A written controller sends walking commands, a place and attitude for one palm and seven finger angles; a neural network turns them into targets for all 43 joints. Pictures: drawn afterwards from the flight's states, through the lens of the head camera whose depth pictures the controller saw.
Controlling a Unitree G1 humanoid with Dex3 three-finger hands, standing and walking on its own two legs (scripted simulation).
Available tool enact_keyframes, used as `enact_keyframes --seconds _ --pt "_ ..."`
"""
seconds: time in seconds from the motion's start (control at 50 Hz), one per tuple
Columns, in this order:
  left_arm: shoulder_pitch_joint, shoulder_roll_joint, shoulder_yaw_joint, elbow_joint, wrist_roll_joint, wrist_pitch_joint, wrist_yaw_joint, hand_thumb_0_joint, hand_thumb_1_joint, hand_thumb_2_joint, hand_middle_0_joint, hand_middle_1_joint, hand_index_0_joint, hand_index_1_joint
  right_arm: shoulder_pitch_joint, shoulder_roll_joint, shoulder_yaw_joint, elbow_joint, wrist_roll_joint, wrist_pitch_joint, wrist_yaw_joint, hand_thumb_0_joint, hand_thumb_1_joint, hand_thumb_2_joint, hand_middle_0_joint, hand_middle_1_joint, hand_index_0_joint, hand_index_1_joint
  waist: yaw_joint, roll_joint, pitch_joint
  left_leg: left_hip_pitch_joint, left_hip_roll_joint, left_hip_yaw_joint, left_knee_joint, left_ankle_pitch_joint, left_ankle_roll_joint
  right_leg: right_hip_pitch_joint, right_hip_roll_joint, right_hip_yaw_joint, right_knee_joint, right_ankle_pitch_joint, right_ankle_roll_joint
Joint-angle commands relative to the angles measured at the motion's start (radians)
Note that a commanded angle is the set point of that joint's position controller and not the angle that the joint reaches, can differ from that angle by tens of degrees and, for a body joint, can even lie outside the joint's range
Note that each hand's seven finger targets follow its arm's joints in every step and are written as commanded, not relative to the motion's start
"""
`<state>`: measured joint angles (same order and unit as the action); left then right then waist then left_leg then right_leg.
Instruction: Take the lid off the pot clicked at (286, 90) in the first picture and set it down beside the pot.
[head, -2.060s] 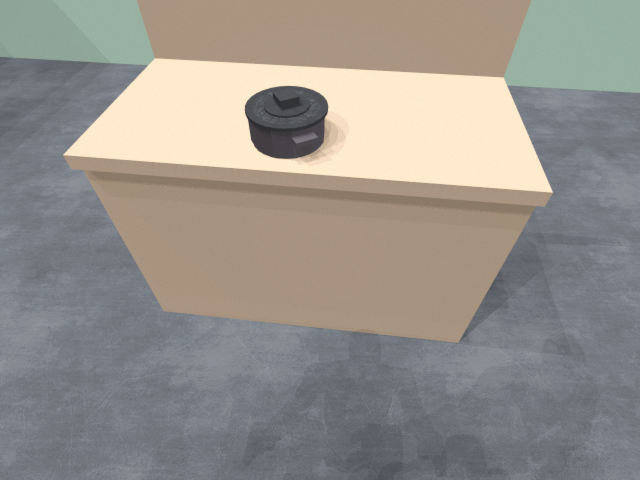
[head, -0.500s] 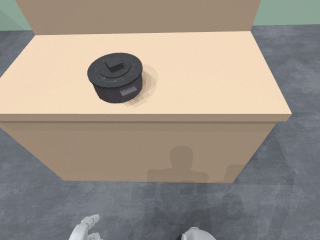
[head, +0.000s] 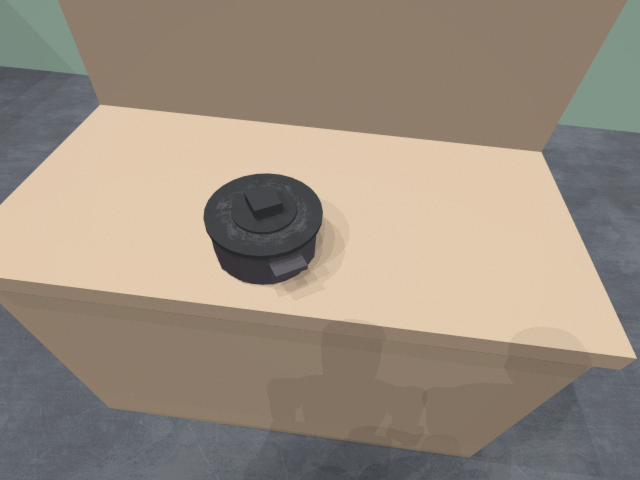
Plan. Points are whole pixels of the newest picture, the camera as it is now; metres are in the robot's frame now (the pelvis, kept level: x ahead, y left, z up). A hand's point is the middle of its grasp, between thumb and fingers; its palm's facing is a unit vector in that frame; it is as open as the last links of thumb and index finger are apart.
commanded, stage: come to a stop and stand still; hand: left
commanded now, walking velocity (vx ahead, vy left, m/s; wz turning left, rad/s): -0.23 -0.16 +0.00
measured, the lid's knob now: (263, 201) +0.48 +0.15 +0.06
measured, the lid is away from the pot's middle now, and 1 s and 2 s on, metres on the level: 0.00 0.00 0.00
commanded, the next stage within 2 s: look again from close up in 1.36 s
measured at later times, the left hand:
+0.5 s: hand out of the picture -0.07 +0.14 -0.14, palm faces +0.04 -0.97 -0.25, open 7.3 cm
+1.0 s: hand out of the picture -0.03 +0.24 -0.17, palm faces +0.05 -0.97 -0.23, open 7.3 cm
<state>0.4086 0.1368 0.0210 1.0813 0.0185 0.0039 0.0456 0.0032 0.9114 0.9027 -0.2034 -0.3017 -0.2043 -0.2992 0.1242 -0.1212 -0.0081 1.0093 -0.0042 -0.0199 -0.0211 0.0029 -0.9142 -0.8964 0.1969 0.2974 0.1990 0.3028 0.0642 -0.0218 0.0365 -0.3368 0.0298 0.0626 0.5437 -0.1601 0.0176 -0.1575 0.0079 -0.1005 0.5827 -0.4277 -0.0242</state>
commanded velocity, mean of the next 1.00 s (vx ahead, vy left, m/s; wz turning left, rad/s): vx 0.03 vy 0.03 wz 0.00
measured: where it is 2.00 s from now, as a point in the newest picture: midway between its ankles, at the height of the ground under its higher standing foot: outside the picture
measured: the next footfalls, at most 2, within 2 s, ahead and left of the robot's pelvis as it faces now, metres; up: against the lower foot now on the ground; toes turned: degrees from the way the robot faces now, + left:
right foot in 0.28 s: -0.04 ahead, -0.14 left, +0.00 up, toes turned -2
left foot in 0.74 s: -0.05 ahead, +0.10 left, +0.00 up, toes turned +3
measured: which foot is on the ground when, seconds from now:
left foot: down 0.00-0.30, up 0.32-0.72, down 0.74-1.00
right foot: up 0.00-0.26, down 0.28-1.00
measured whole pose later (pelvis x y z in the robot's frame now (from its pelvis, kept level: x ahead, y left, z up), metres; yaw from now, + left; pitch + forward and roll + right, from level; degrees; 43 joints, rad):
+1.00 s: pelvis -0.05 +0.05 +0.00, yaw +0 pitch +0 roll -1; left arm 0.29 0.18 0.00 1.02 0.02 0.02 0.05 0.00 0.91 0.90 -0.20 -0.30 -0.20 -0.30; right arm 0.22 -0.18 0.01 0.95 -0.01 -0.01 -0.02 0.00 -0.95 -0.90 0.20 0.30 0.20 0.30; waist 0.03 0.02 0.00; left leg -0.22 -0.06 0.07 0.60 -0.38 0.10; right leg -0.20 -0.09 0.01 0.55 -0.35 0.00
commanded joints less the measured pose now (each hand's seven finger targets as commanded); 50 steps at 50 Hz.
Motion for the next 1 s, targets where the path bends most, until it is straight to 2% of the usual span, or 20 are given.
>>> enact_keyframes --seconds 0.0,0.12,0.2,0.24,0.26,0.28,0.3,0.32,0.36,0.4,0.48,0.58,0.64,0.66,0.68,0.72,0.8,0.84,0.92,0.98 --pt "0.099 0.101 0.037 -0.054 0.002 0.020 0.014 0.000 0.900 0.900 -0.200 -0.300 -0.200 -0.300 0.148 -0.192 -0.044 -0.010 -0.008 0.015 -0.046 0.000 -0.900 -0.900 0.200 0.300 0.200 0.300 -0.063 0.276 -0.048 0.117 0.349 -0.285 -0.208 0.763 0.196 -0.169 -0.016 0.123 0.391 -0.201 0.031" --pt "0.064 0.091 0.054 -0.082 0.002 0.039 -0.010 0.000 0.900 0.900 -0.200 -0.300 -0.200 -0.300 0.030 -0.196 -0.068 -0.070 -0.016 0.026 -0.032 0.000 -0.900 -0.900 0.200 0.300 0.200 0.300 -0.043 0.108 -0.153 0.072 0.270 -0.194 -0.232 0.183 0.157 -0.207 -0.023 0.133 0.489 -0.058 0.046" --pt "0.092 0.064 0.042 -0.063 -0.002 0.034 -0.015 0.000 0.900 0.900 -0.200 -0.300 -0.200 -0.300 0.029 -0.203 -0.077 -0.049 -0.027 0.043 -0.017 0.000 -0.900 -0.900 0.200 0.300 0.200 0.300 -0.045 0.239 -0.112 0.001 0.220 -0.217 -0.297 -0.266 0.101 -0.068 -0.027 0.065 0.114 -0.061 0.021" --pt "0.174 0.071 0.034 -0.017 0.004 0.024 -0.015 0.000 0.900 0.900 -0.200 -0.300 -0.200 -0.300 0.042 -0.188 -0.080 -0.037 -0.022 0.058 -0.010 0.000 -0.900 -0.900 0.200 0.300 0.200 0.300 -0.016 0.109 -0.072 -0.091 0.116 -0.147 -0.230 -0.428 0.024 0.072 -0.001 0.033 -0.173 0.052 0.014" --pt "0.167 0.114 0.034 -0.020 0.015 0.019 -0.011 0.000 0.900 0.900 -0.200 -0.300 -0.200 -0.300 0.056 -0.135 -0.073 -0.039 -0.010 0.070 -0.007 0.000 -0.900 -0.900 0.200 0.300 0.200 0.300 -0.026 -0.053 -0.026 -0.140 0.032 -0.077 -0.095 -0.442 -0.020 0.017 -0.096 0.165 -0.318 -0.093 -0.014" --pt "0.106 0.177 0.035 -0.045 0.018 0.017 -0.009 0.000 0.900 0.900 -0.200 -0.300 -0.200 -0.300 0.046 -0.078 -0.062 -0.054 -0.006 0.075 -0.001 0.000 -0.900 -0.900 0.200 0.300 0.200 0.300 -0.041 -0.249 0.050 -0.168 -0.044 -0.010 0.094 -0.370 -0.057 -0.136 -0.260 0.430 -0.467 -0.362 -0.081" --pt "-0.017 0.215 0.034 -0.092 0.015 0.017 -0.006 0.000 0.900 0.900 -0.200 -0.300 -0.200 -0.300 0.026 -0.109 -0.069 -0.067 -0.016 0.073 0.007 0.000 -0.900 -0.900 0.200 0.300 0.200 0.300 -0.050 -0.241 0.120 -0.116 -0.033 -0.042 0.259 -0.325 -0.050 -0.320 -0.349 0.510 -0.551 -0.431 -0.136" --pt "-0.088 0.224 0.045 -0.113 0.011 0.003 0.000 0.000 0.900 0.900 -0.200 -0.300 -0.200 -0.300 0.038 -0.124 -0.075 -0.066 -0.019 0.081 0.009 0.000 -0.900 -0.900 0.200 0.300 0.200 0.300 -0.064 -0.295 0.142 -0.134 -0.010 -0.092 0.340 -0.282 -0.038 -0.369 -0.346 0.531 -0.581 -0.432 -0.131" --pt "-0.146 0.193 0.040 -0.116 0.002 -0.013 -0.002 0.000 0.900 0.900 -0.200 -0.300 -0.200 -0.300 0.115 -0.137 -0.074 -0.008 -0.024 0.066 0.020 0.000 -0.900 -0.900 0.200 0.300 0.200 0.300 -0.103 -0.131 0.164 -0.148 0.003 -0.084 0.416 -0.166 -0.035 -0.285 -0.282 0.397 -0.502 -0.171 -0.108" --pt "-0.090 0.188 0.042 -0.102 0.003 -0.027 -0.010 0.000 0.900 0.900 -0.200 -0.300 -0.200 -0.300 0.154 -0.116 -0.063 0.006 -0.017 0.044 0.027 0.000 -0.900 -0.900 0.200 0.300 0.200 0.300 -0.082 -0.072 0.140 -0.166 -0.011 -0.043 0.362 -0.146 -0.038 -0.149 -0.243 0.289 -0.410 0.038 -0.093" --pt "0.040 0.193 0.053 -0.066 0.004 -0.032 -0.004 0.000 0.900 0.900 -0.200 -0.300 -0.200 -0.300 0.106 -0.129 -0.055 -0.020 -0.013 0.037 0.014 0.000 -0.900 -0.900 0.200 0.300 0.200 0.300 -0.011 -0.103 0.047 -0.215 -0.012 -0.046 0.308 -0.201 -0.057 0.103 -0.299 0.308 -0.324 0.384 -0.132" --pt "0.049 0.198 0.062 -0.048 0.010 -0.027 0.008 0.000 0.900 0.900 -0.200 -0.300 -0.200 -0.300 0.103 -0.119 -0.043 -0.027 -0.002 0.030 0.000 0.000 -0.900 -0.900 0.200 0.300 0.200 0.300 0.003 -0.163 -0.060 -0.125 -0.019 -0.040 0.130 -0.285 -0.057 0.215 -0.327 0.302 -0.211 0.767 -0.165" --pt "-0.036 0.190 0.053 -0.047 0.000 -0.021 0.007 0.000 0.900 0.900 -0.200 -0.300 -0.200 -0.300 0.190 -0.097 -0.034 0.020 0.002 0.021 -0.005 0.000 -0.900 -0.900 0.200 0.300 0.200 0.300 -0.056 -0.143 -0.069 0.153 -0.044 -0.014 -0.145 -0.070 -0.048 0.047 -0.253 0.226 -0.161 0.682 -0.090" --pt "0.022 0.179 0.024 -0.038 0.001 -0.042 0.040 0.000 0.900 0.900 -0.200 -0.300 -0.200 -0.300 0.122 -0.138 -0.023 -0.049 -0.007 0.009 0.002 0.000 -0.900 -0.900 0.200 0.300 0.200 0.300 -0.045 -0.087 0.019 0.092 -0.016 -0.029 0.060 -0.090 -0.041 0.001 -0.206 0.238 -0.104 0.942 -0.032" --pt "-0.036 0.207 0.021 -0.087 0.003 -0.052 0.027 0.000 0.900 0.900 -0.200 -0.300 -0.200 -0.300 0.189 -0.113 -0.025 -0.065 -0.005 0.018 0.009 0.000 -0.900 -0.900 0.200 0.300 0.200 0.300 -0.090 -0.113 -0.046 0.077 -0.014 -0.034 0.040 -0.185 -0.011 -0.017 -0.226 0.213 -0.139 0.670 -0.036" --pt "-0.098 0.191 0.027 -0.100 0.002 -0.040 0.014 0.000 0.900 0.900 -0.200 -0.300 -0.200 -0.300 0.207 -0.127 -0.022 -0.067 -0.015 0.024 0.013 0.000 -0.900 -0.900 0.200 0.300 0.200 0.300 -0.095 0.034 -0.057 0.135 0.017 -0.051 -0.033 -0.104 -0.013 -0.100 -0.199 0.189 -0.134 0.318 -0.053" --pt "-0.032 0.116 0.002 -0.080 0.000 -0.022 0.016 0.000 0.900 0.900 -0.200 -0.300 -0.200 -0.300 0.206 -0.180 -0.014 -0.069 -0.015 -0.003 -0.004 0.000 -0.900 -0.900 0.200 0.300 0.200 0.300 -0.059 0.236 -0.061 0.135 0.130 -0.191 -0.073 0.488 0.050 -0.052 -0.071 0.057 0.001 0.187 -0.010" --pt "-0.037 0.104 -0.003 -0.088 -0.001 -0.007 0.014 0.000 0.900 0.900 -0.200 -0.300 -0.200 -0.300 0.194 -0.195 -0.015 -0.086 -0.013 -0.001 -0.010 0.000 -0.900 -0.900 0.200 0.300 0.200 0.300 -0.056 0.188 -0.026 0.143 0.155 -0.225 -0.106 0.487 0.075 -0.095 -0.045 0.042 0.016 0.025 0.003" --pt "-0.048 0.115 -0.007 -0.094 0.001 0.002 0.004 0.000 0.900 0.900 -0.200 -0.300 -0.200 -0.300 0.148 -0.183 -0.011 -0.104 -0.012 0.002 -0.011 0.000 -0.900 -0.900 0.200 0.300 0.200 0.300 -0.041 0.062 0.046 0.082 0.105 -0.200 -0.147 0.205 0.051 -0.091 -0.063 0.077 -0.061 0.138 -0.002" --pt "-0.055 0.122 -0.008 -0.107 0.002 0.003 0.004 0.000 0.900 0.900 -0.200 -0.300 -0.200 -0.300 0.152 -0.194 -0.013 -0.106 -0.013 -0.002 -0.011 0.000 -0.900 -0.900 0.200 0.300 0.200 0.300 -0.052 0.047 0.044 0.103 0.092 -0.194 -0.169 0.165 0.036 -0.097 -0.074 0.096 -0.064 0.167 0.002"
